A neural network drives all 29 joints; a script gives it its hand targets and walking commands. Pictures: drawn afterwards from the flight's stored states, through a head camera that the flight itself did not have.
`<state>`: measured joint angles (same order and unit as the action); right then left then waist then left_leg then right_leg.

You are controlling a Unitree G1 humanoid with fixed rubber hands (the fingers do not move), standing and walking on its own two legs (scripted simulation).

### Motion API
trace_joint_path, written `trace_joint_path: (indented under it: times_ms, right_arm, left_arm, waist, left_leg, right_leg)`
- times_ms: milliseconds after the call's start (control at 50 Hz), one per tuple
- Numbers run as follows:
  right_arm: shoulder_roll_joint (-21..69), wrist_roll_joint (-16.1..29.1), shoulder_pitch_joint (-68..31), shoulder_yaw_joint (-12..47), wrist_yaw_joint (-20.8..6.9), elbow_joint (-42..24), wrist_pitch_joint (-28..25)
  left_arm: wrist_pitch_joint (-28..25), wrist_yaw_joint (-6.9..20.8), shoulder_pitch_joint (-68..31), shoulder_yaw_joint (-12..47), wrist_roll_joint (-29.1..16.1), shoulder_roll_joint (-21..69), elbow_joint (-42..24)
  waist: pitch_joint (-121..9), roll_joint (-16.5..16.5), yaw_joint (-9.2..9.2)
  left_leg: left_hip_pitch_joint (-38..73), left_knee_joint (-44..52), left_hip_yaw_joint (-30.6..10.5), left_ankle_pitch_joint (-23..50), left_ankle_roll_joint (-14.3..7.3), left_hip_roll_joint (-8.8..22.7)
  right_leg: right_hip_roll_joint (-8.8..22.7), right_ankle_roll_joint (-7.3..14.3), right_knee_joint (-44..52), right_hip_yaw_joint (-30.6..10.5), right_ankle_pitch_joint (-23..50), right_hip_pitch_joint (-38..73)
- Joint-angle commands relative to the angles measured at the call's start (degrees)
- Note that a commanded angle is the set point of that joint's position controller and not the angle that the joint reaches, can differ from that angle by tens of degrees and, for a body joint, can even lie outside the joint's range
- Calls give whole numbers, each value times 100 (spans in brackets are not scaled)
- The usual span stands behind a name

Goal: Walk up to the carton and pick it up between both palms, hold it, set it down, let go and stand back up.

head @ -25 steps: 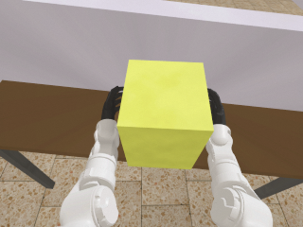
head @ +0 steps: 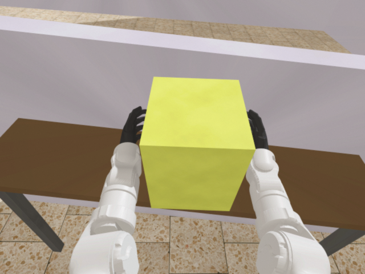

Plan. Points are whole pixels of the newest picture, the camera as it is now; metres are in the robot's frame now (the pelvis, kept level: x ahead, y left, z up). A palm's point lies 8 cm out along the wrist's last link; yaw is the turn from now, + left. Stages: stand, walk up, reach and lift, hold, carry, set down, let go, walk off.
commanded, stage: reach and lift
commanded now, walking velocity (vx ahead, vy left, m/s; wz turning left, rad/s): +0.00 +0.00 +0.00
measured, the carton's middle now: (193, 146) +0.41 -0.03 +0.08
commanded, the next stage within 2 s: hold in 1.90 s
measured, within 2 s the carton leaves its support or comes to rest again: neither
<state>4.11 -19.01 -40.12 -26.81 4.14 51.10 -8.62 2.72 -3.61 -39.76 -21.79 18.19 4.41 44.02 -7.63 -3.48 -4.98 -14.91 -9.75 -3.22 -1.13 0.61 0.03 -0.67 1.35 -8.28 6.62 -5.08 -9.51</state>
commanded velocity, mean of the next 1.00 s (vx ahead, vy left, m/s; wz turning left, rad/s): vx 0.00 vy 0.00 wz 0.00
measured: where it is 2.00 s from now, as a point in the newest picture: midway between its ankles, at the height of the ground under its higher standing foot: outside the picture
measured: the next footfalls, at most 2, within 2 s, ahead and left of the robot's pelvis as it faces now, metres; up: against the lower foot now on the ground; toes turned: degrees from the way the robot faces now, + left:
none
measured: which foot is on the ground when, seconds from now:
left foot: down 0.00-1.00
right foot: down 0.00-1.00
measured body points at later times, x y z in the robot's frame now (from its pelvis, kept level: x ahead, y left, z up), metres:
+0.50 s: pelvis -0.01 -0.01 +0.00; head -0.03 +0.03 +0.45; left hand +0.40 +0.12 +0.13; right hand +0.37 -0.17 +0.13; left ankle +0.03 +0.12 -0.75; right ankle -0.02 -0.10 -0.75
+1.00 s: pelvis -0.01 +0.00 +0.00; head -0.03 +0.04 +0.45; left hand +0.39 +0.12 +0.17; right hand +0.36 -0.17 +0.16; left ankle +0.03 +0.12 -0.75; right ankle -0.02 -0.10 -0.75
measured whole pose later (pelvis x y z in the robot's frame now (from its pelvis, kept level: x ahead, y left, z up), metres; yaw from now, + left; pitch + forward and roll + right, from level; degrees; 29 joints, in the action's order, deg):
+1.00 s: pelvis -0.01 +0.00 +0.00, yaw -1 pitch -6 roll -1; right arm 0.5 3.7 -33.8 -6.7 10.2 28.3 13.9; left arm 33.3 -2.0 -34.6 -12.7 15.5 2.6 12.5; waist 1.5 -4.7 -6.4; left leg -4.6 -15.7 -2.7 -5.5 0.7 0.6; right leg -1.2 1.4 -10.5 6.0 -7.2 2.3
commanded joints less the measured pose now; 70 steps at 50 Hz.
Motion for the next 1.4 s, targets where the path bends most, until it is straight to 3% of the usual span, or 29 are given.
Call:
trace_joint_path:
  times_ms: [0,200,560,680,700,760,820,900,960,1040,1100,1140,1280,1320,1380]
  right_arm:
    - [2162,119,-3757,1935,-566,-909,-161]
    - [2038,630,-3780,2297,-392,-1477,254]
    - [1948,1814,-3497,3463,63,-2828,937]
    - [1912,2191,-3433,3826,229,-3540,1303]
    - [1916,2176,-3563,3740,214,-3736,1301]
    - [1887,2212,-3665,3828,168,-4036,1317]
    - [1715,2276,-3269,3875,178,-3890,1510]
    - [1492,2411,-3149,3753,227,-3608,1900]
    - [1545,2510,-3606,3699,213,-3733,2002]
    - [1791,2592,-4049,3868,196,-4235,1902]
    - [1851,2628,-3822,4078,254,-4436,1903]
    - [1770,2637,-3569,4133,306,-4366,1992]
    - [1572,2711,-3862,3835,329,-4014,2335]
    - [1629,2706,-4110,3759,305,-4049,2344]
    - [1714,2708,-4229,3751,312,-4161,2358]
  left_arm:
    - [-93,745,-3927,1697,-121,2500,-1052]
    - [508,961,-3818,1898,-319,2312,-1698]
    - [1536,1031,-3275,2924,-863,2339,-3113]
    - [2025,1018,-3078,3241,-975,2376,-3790]
    - [2023,1022,-3126,3322,-1141,2469,-3940]
    - [2040,925,-3331,3724,-1277,2657,-4351]
    - [2254,913,-2943,3671,-1146,2630,-4291]
    - [2671,1051,-2700,3204,-939,2357,-4012]
    - [2793,1059,-3081,3096,-956,2313,-4045]
    - [2694,966,-3515,3287,-1071,2499,-4408]
    - [2682,980,-3329,3342,-1049,2551,-4571]
    - [2776,1040,-3120,3269,-982,2469,-4557]
    - [3146,1115,-3491,3088,-1011,2174,-4388]
    - [3150,1069,-3723,3131,-1071,2223,-4398]
    - [3131,1033,-3830,3184,-1124,2320,-4467]
  waist:
    - [-2702,366,42]
    - [-2240,330,6]
    - [-1949,400,0]
    - [-1934,466,-18]
    - [-2230,494,-173]
    - [-2698,741,-290]
    - [-2275,734,-306]
    - [-1204,474,-203]
    - [-1216,411,-124]
    - [-2218,459,-84]
    - [-2593,435,-81]
    - [-2364,405,-81]
    - [-1338,407,-71]
    - [-1516,468,-84]
    - [-1933,513,-112]
  left_leg:
    - [1481,-183,79,830,-8,-74]
    - [1256,-106,186,256,-124,-170]
    - [1376,-373,177,387,-189,-214]
    - [1651,-535,177,691,-134,-208]
    - [1941,-576,90,734,6,-175]
    - [2644,-817,61,1257,191,-132]
    - [2784,-870,45,1395,246,-118]
    - [2336,-583,63,470,174,-147]
    - [2168,-461,117,15,117,-159]
    - [2442,-605,186,586,59,-168]
    - [2630,-735,200,1220,34,-187]
    - [2612,-726,201,1258,33,-202]
    - [2135,-445,272,-132,10,-196]
    - [2174,-480,288,-207,12,-183]
    - [2336,-600,289,124,12,-181]
  right_leg:
    - [-95,-371,-411,-5,2256,1674]
    - [-68,-431,-444,-48,2021,2152]
    - [-52,-419,-535,-160,2075,2218]
    - [-104,-390,-495,-147,1988,2027]
    - [-158,-401,-432,-30,1978,1671]
    - [-247,-305,-339,40,1943,1051]
    - [-254,-266,-252,29,1951,1009]
    - [-177,-308,-167,-6,1337,1164]
    - [-140,-348,-208,-3,951,1118]
    - [-193,-384,-383,2,1528,1219]
    - [-241,-404,-459,-34,2242,1461]
    - [-242,-404,-433,-53,2338,1556]
    - [-157,-396,-259,-15,799,1132]
    - [-158,-388,-271,2,610,999]
    - [-190,-392,-322,5,888,1028]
